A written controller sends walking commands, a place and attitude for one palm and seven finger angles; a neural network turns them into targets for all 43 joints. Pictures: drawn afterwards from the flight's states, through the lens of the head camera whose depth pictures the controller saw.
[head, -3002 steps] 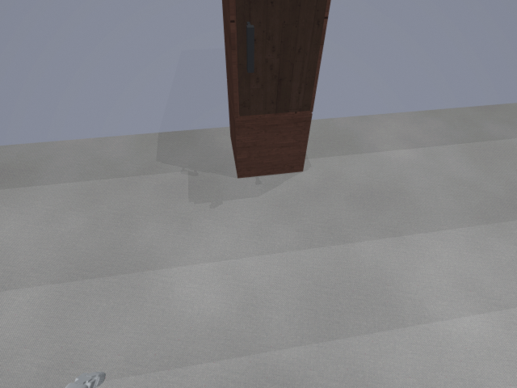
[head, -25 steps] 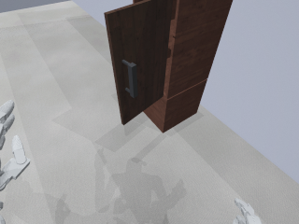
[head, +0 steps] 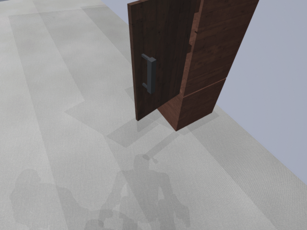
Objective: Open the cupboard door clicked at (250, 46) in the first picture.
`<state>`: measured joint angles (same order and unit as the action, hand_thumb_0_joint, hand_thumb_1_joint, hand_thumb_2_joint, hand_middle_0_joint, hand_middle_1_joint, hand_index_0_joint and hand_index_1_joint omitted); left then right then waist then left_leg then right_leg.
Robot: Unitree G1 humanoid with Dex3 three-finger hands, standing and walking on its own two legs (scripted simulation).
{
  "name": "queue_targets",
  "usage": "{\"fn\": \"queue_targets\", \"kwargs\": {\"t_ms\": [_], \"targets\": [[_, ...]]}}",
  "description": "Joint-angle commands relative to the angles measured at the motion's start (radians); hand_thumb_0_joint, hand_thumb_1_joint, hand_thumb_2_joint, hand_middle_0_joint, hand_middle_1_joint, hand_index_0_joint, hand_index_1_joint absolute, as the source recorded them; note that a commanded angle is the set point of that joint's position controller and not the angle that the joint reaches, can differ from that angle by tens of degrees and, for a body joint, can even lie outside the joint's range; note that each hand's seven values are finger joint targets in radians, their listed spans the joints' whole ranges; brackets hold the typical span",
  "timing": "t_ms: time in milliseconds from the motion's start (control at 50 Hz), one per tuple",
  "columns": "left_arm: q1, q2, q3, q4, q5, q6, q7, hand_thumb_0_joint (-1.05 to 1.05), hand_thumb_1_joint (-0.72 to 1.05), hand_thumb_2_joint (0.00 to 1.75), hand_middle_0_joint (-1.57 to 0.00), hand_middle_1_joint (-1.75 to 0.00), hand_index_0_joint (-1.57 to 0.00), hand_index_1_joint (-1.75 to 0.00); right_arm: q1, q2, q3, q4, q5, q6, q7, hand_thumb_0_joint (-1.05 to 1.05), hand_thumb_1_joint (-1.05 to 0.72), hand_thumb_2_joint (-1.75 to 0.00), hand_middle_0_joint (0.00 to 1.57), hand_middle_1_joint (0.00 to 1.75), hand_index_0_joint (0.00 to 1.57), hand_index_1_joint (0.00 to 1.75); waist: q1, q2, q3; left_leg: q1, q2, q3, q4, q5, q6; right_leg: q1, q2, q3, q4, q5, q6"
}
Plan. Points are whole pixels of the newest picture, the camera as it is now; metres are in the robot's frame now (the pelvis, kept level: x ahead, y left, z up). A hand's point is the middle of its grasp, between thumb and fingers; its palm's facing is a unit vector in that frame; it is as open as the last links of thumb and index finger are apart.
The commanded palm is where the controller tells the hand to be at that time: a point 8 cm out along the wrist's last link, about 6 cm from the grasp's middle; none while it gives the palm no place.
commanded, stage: let the arm hang, fingers relaxed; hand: left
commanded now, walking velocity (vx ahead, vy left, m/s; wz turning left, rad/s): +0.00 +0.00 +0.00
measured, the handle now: (147, 74) +0.70 +0.08 -0.03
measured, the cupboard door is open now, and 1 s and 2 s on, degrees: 100 100 100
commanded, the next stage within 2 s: look to check the result in 0.60 s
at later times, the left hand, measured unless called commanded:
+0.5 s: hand out of the picture +0.04 +0.21 -0.17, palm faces -0.01 -0.97 -0.24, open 7.4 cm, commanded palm none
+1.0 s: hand out of the picture +0.08 +0.23 -0.16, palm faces -0.01 -0.95 -0.30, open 7.4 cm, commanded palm none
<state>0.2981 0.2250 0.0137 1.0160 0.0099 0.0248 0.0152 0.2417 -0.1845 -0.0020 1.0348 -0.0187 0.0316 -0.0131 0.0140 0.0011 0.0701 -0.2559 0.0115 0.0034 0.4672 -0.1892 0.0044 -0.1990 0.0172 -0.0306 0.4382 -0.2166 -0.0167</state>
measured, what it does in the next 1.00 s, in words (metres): stands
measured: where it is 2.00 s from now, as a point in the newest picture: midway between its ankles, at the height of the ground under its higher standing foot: outside the picture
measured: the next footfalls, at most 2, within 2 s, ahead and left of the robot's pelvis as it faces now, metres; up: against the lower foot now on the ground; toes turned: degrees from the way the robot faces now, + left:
none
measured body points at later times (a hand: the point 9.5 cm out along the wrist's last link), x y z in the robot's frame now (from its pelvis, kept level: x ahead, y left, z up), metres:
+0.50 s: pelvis +0.00 +0.01 +0.00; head +0.01 +0.01 +0.45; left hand +0.05 +0.26 -0.15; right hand +0.02 -0.24 -0.15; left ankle +0.04 +0.11 -0.74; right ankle +0.01 -0.11 -0.74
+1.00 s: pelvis +0.02 +0.00 +0.01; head +0.03 -0.01 +0.46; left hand +0.08 +0.28 -0.13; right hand +0.07 -0.27 -0.14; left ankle +0.04 +0.11 -0.74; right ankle +0.01 -0.11 -0.74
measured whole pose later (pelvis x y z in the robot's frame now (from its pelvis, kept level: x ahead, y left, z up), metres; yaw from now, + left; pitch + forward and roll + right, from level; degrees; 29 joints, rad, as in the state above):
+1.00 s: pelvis +0.02 +0.00 +0.01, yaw -1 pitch -2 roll +0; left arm 0.15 0.28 0.02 1.13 0.01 -0.01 0.01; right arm 0.13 -0.28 -0.02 1.13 -0.01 0.00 -0.01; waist 0.00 0.02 0.06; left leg -0.16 0.00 0.02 0.34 -0.16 0.01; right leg -0.12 0.01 -0.01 0.34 -0.19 -0.01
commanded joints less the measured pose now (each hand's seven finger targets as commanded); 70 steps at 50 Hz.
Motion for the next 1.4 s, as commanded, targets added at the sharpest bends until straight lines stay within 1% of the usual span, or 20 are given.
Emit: {"fn": "queue_targets", "kwargs": {"t_ms": [0,40,120,300,360,420,440,460,580,660,680,740,820,940,1060,1160,1200,1240,1260,1380], "targets": [[-0.022,0.114,0.024,-0.008,0.003,-0.036,0.006,0.00,0.90,0.90,-0.20,-0.30,-0.20,-0.30,0.012,-0.146,-0.034,-0.023,-0.002,-0.034,-0.008,0.00,-0.90,-0.90,0.20,0.30,0.20,0.30,-0.020,0.021,-0.051,0.029,0.091,-0.108,-0.153,-0.112,0.032,-0.018,-0.096,0.107,-0.117,-0.062,-0.031],[-0.014,0.121,0.024,0.018,0.003,-0.038,0.007,0.00,0.90,0.90,-0.20,-0.30,-0.20,-0.30,0.013,-0.153,-0.036,-0.005,0.000,-0.037,-0.009,0.00,-0.90,-0.90,0.20,0.30,0.20,0.30,-0.014,0.013,-0.045,0.036,0.091,-0.109,-0.158,-0.098,0.035,-0.016,-0.096,0.107,-0.118,-0.055,-0.033],[-0.020,0.127,0.021,0.055,0.003,-0.038,0.008,0.00,0.90,0.90,-0.20,-0.30,-0.20,-0.30,0.021,-0.154,-0.035,0.027,0.000,-0.037,-0.010,0.00,-0.90,-0.90,0.20,0.30,0.20,0.30,-0.018,-0.011,-0.011,0.037,0.089,-0.101,-0.169,-0.106,0.034,-0.039,-0.103,0.111,-0.130,-0.076,-0.031],[-0.043,0.142,0.026,0.076,0.005,-0.038,0.010,0.00,0.90,0.90,-0.20,-0.30,-0.20,-0.30,0.009,-0.161,-0.038,0.056,-0.003,-0.040,-0.008,0.00,-0.90,-0.90,0.20,0.30,0.20,0.30,-0.017,0.013,0.008,0.029,0.089,-0.106,-0.193,-0.124,0.031,-0.039,-0.105,0.118,-0.131,-0.084,-0.029],[-0.053,0.153,0.030,0.077,0.006,-0.040,0.009,0.00,0.90,0.90,-0.20,-0.30,-0.20,-0.30,0.002,-0.168,-0.040,0.057,-0.002,-0.043,-0.007,0.00,-0.90,-0.90,0.20,0.30,0.20,0.30,-0.014,0.007,0.000,0.030,0.088,-0.108,-0.194,-0.114,0.031,-0.029,-0.110,0.115,-0.133,-0.080,-0.029],[-0.069,0.155,0.030,0.075,0.005,-0.042,0.008,0.00,0.90,0.90,-0.20,-0.30,-0.20,-0.30,-0.011,-0.173,-0.041,0.057,-0.004,-0.044,-0.007,0.00,-0.90,-0.90,0.20,0.30,0.20,0.30,-0.014,0.027,-0.005,0.037,0.088,-0.105,-0.192,-0.097,0.029,-0.024,-0.112,0.119,-0.134,-0.062,-0.030],[-0.066,0.161,0.033,0.070,0.006,-0.045,0.009,0.00,0.90,0.90,-0.20,-0.30,-0.20,-0.30,-0.012,-0.179,-0.043,0.054,-0.001,-0.045,-0.007,0.00,-0.90,-0.90,0.20,0.30,0.20,0.30,-0.013,0.007,-0.014,0.046,0.087,-0.101,-0.186,-0.080,0.029,-0.021,-0.110,0.117,-0.136,-0.056,-0.030],[-0.080,0.160,0.031,0.073,0.005,-0.045,0.008,0.00,0.90,0.90,-0.20,-0.30,-0.20,-0.30,-0.016,-0.178,-0.043,0.056,-0.003,-0.046,-0.007,0.00,-0.90,-0.90,0.20,0.30,0.20,0.30,-0.016,0.013,-0.006,0.045,0.089,-0.101,-0.187,-0.067,0.028,-0.023,-0.115,0.116,-0.135,-0.048,-0.030],[-0.104,0.173,0.033,0.071,0.003,-0.051,0.007,0.00,0.90,0.90,-0.20,-0.30,-0.20,-0.30,-0.039,-0.197,-0.042,0.055,-0.002,-0.052,-0.009,0.00,-0.90,-0.90,0.20,0.30,0.20,0.30,-0.018,0.022,-0.049,0.090,0.094,-0.094,-0.172,0.029,0.027,0.007,-0.121,0.119,-0.138,0.016,-0.029],[-0.119,0.185,0.035,0.071,0.003,-0.055,0.008,0.00,0.90,0.90,-0.20,-0.30,-0.20,-0.30,-0.059,-0.209,-0.045,0.053,-0.001,-0.055,-0.009,0.00,-0.90,-0.90,0.20,0.30,0.20,0.30,-0.019,0.006,-0.062,0.111,0.096,-0.093,-0.165,0.085,0.027,0.022,-0.124,0.121,-0.142,0.065,-0.030],[-0.124,0.187,0.034,0.070,0.002,-0.055,0.007,0.00,0.90,0.90,-0.20,-0.30,-0.20,-0.30,-0.058,-0.213,-0.044,0.056,0.000,-0.055,-0.010,0.00,-0.90,-0.90,0.20,0.30,0.20,0.30,-0.020,0.019,-0.062,0.112,0.098,-0.090,-0.167,0.088,0.025,0.026,-0.124,0.119,-0.141,0.068,-0.029],[-0.127,0.199,0.037,0.069,0.002,-0.058,0.007,0.00,0.90,0.90,-0.20,-0.30,-0.20,-0.30,-0.073,-0.228,-0.044,0.052,0.002,-0.055,-0.009,0.00,-0.90,-0.90,0.20,0.30,0.20,0.30,-0.016,-0.001,-0.068,0.123,0.100,-0.089,-0.165,0.101,0.026,0.032,-0.124,0.121,-0.150,0.080,-0.029],[-0.143,0.210,0.034,0.071,0.002,-0.058,0.007,0.00,0.90,0.90,-0.20,-0.30,-0.20,-0.30,-0.087,-0.236,-0.045,0.056,0.000,-0.054,-0.007,0.00,-0.90,-0.90,0.20,0.30,0.20,0.30,-0.021,0.010,-0.068,0.134,0.099,-0.089,-0.171,0.100,0.022,0.036,-0.130,0.122,-0.159,0.084,-0.027],[-0.155,0.230,0.036,0.070,0.002,-0.061,0.005,0.00,0.90,0.90,-0.20,-0.30,-0.20,-0.30,-0.112,-0.264,-0.045,0.049,0.003,-0.054,-0.007,0.00,-0.90,-0.90,0.20,0.30,0.20,0.30,-0.019,-0.006,-0.083,0.157,0.105,-0.087,-0.172,0.125,0.023,0.048,-0.129,0.125,-0.165,0.113,-0.028],[-0.173,0.245,0.034,0.072,0.002,-0.062,0.004,0.00,0.90,0.90,-0.20,-0.30,-0.20,-0.30,-0.130,-0.276,-0.045,0.050,0.000,-0.052,-0.005,0.00,-0.90,-0.90,0.20,0.30,0.20,0.30,-0.023,-0.009,-0.063,0.159,0.102,-0.087,-0.179,0.107,0.019,0.038,-0.133,0.131,-0.182,0.099,-0.027],[-0.179,0.255,0.035,0.069,0.001,-0.065,0.004,0.00,0.90,0.90,-0.20,-0.30,-0.20,-0.30,-0.139,-0.287,-0.045,0.047,0.001,-0.055,-0.005,0.00,-0.90,-0.90,0.20,0.30,0.20,0.30,-0.024,-0.003,-0.101,0.179,0.106,-0.084,-0.173,0.152,0.018,0.070,-0.138,0.128,-0.175,0.164,-0.027],[-0.184,0.258,0.034,0.068,0.000,-0.064,0.004,0.00,0.90,0.90,-0.20,-0.30,-0.20,-0.30,-0.141,-0.288,-0.044,0.050,0.001,-0.055,-0.004,0.00,-0.90,-0.90,0.20,0.30,0.20,0.30,-0.023,0.008,-0.097,0.173,0.108,-0.081,-0.179,0.151,0.016,0.077,-0.139,0.127,-0.176,0.165,-0.027],[-0.182,0.262,0.036,0.068,0.001,-0.066,0.004,0.00,0.90,0.90,-0.20,-0.30,-0.20,-0.30,-0.147,-0.297,-0.044,0.046,0.004,-0.054,-0.005,0.00,-0.90,-0.90,0.20,0.30,0.20,0.30,-0.020,-0.014,-0.089,0.177,0.108,-0.081,-0.180,0.146,0.017,0.068,-0.136,0.128,-0.182,0.159,-0.026],[-0.185,0.262,0.034,0.068,0.001,-0.065,0.004,0.00,0.90,0.90,-0.20,-0.30,-0.20,-0.30,-0.149,-0.294,-0.045,0.047,0.002,-0.055,-0.005,0.00,-0.90,-0.90,0.20,0.30,0.20,0.30,-0.022,-0.001,-0.087,0.178,0.107,-0.082,-0.178,0.150,0.016,0.068,-0.139,0.129,-0.181,0.164,-0.026],[-0.191,0.268,0.035,0.066,-0.001,-0.066,0.005,0.00,0.90,0.90,-0.20,-0.30,-0.20,-0.30,-0.147,-0.300,-0.044,0.048,0.001,-0.057,-0.006,0.00,-0.90,-0.90,0.20,0.30,0.20,0.30,-0.022,-0.004,-0.107,0.189,0.111,-0.079,-0.177,0.189,0.015,0.093,-0.139,0.127,-0.174,0.216,-0.027]]}}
